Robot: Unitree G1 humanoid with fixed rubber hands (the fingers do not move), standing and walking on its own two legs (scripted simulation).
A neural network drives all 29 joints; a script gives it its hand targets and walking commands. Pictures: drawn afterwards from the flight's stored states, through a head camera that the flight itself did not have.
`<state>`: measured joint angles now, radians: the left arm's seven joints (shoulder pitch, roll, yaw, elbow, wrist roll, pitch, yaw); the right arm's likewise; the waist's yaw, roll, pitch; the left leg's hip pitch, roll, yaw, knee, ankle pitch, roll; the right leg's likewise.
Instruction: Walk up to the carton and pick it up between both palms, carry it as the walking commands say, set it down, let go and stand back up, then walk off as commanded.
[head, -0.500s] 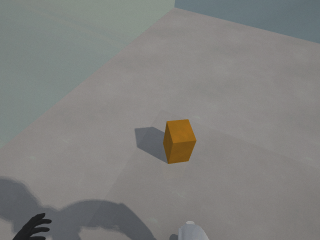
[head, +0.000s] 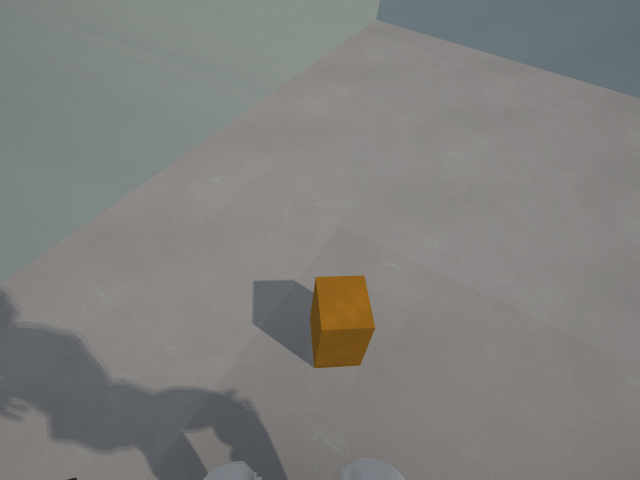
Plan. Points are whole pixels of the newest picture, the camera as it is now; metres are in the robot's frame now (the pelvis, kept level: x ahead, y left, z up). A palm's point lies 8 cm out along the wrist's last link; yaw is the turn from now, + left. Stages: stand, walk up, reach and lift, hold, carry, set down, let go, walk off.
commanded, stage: walk up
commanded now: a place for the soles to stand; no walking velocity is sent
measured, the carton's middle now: (338, 322) +0.66 -0.08 -0.61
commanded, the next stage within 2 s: none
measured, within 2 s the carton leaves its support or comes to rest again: neither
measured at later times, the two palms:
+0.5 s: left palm (176, 449) +0.17 +0.18 -0.09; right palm out of the picture +0.24 -0.47 -0.07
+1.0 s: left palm (221, 345) +0.31 +0.16 -0.08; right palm (602, 352) +0.36 -0.46 -0.09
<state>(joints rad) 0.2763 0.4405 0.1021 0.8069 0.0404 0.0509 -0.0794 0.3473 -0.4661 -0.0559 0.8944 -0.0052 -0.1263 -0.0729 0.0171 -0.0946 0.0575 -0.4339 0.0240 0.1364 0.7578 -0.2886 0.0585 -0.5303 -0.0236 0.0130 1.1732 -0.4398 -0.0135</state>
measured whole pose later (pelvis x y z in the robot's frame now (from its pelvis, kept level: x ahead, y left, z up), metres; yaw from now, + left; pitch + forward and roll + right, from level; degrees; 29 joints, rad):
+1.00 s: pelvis +0.22 -0.16 +0.01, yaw +4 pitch -2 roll +0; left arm 0.08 0.39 0.02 0.95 0.00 -0.02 0.03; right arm 0.05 -0.39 -0.02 1.00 0.00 -0.01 0.01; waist 0.00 0.01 0.09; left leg -0.41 0.01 0.03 0.72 -0.27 0.01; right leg -0.28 -0.04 -0.06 0.75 -0.44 0.00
